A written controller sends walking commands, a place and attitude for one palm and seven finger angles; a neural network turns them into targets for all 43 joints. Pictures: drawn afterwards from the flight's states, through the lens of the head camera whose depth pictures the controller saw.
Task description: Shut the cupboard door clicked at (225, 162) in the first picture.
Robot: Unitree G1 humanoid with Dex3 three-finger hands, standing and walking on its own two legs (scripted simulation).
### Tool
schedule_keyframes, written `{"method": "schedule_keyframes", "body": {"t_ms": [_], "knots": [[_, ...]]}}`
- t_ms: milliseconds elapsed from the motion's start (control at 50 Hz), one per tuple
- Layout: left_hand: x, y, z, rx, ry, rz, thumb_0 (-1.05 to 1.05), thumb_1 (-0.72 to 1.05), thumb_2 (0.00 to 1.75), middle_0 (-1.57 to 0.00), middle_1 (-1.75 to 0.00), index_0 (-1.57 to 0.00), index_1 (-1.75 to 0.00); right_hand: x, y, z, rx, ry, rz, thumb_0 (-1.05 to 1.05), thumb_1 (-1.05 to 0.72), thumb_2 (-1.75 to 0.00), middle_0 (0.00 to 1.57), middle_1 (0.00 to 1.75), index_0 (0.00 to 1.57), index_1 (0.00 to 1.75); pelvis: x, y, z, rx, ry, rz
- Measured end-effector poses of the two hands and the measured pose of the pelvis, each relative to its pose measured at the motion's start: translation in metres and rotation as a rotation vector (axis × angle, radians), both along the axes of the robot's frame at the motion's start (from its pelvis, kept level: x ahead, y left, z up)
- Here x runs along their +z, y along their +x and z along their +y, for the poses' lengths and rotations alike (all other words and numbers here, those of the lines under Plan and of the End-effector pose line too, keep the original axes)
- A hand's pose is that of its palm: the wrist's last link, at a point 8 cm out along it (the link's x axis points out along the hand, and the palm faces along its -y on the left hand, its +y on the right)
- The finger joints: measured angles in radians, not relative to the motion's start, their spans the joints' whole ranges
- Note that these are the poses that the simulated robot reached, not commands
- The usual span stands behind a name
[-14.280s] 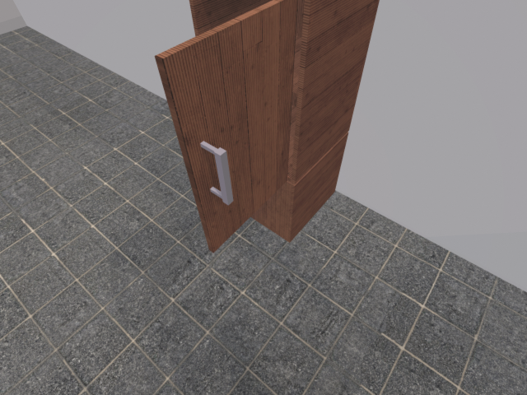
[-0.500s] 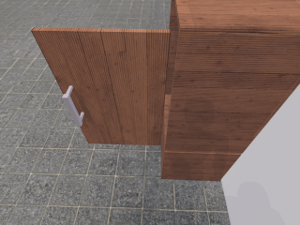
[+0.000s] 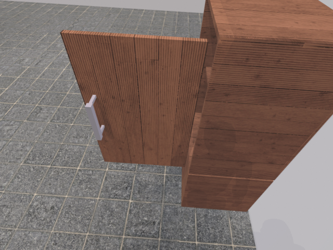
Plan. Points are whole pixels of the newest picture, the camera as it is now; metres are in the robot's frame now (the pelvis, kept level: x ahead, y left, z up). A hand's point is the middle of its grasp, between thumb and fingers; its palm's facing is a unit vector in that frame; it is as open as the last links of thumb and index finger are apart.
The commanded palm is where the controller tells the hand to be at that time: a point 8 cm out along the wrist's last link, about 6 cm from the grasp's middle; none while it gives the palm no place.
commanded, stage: look again from close up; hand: left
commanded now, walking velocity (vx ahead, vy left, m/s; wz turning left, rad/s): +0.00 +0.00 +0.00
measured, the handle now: (96, 118) +0.51 +0.28 -0.02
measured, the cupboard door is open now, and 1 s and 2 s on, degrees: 91 91 91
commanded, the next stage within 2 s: shuffle to correct the standing spot in 0.46 s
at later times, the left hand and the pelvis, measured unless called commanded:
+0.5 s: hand out of the picture -0.07 +0.21 -0.17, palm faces -0.01 -0.97 -0.23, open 7.4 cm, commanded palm none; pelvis -0.05 +0.02 +0.01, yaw -1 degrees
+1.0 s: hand out of the picture +0.00 +0.20 -0.16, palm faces -0.01 -0.98 -0.17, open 7.4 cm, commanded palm none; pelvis -0.02 +0.03 +0.01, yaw -2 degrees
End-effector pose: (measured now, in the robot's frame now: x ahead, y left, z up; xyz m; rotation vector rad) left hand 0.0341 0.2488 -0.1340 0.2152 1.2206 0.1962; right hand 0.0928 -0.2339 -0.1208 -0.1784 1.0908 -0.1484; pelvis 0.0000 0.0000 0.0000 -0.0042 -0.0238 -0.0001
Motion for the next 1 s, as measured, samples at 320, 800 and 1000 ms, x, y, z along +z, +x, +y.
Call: {"method": "schedule_keyframes", "body": {"t_ms": [320, 800, 1000], "knots": [[-0.002, -0.060, 0.008, -0.021, -0.051, 0.078, 0.01, 0.91, 0.90, -0.20, -0.30, -0.20, -0.30, 0.003, -0.084, 0.008, -0.022, -0.016, 0.130, 0.00, -0.90, -0.90, 0.20, 0.30, 0.21, 0.30, 0.007, -0.042, 0.017, -0.005, -0.009, -0.010], [-0.006, -0.119, -0.012, 0.055, -0.087, 0.226, 0.01, 0.91, 0.90, -0.20, -0.30, -0.20, -0.30, -0.012, -0.152, 0.015, -0.089, 0.024, 0.304, 0.00, -0.91, -0.90, 0.19, 0.30, 0.20, 0.30, 0.007, -0.043, 0.015, -0.005, -0.015, 0.001], [0.000, -0.041, 0.000, -0.013, -0.098, 0.134, 0.01, 0.91, 0.90, -0.20, -0.30, -0.20, -0.30, -0.011, -0.155, 0.046, -0.126, 0.057, 0.331, 0.00, -0.91, -0.90, 0.19, 0.30, 0.20, 0.30, 0.011, -0.016, 0.031, -0.028, -0.002, 0.009]]}}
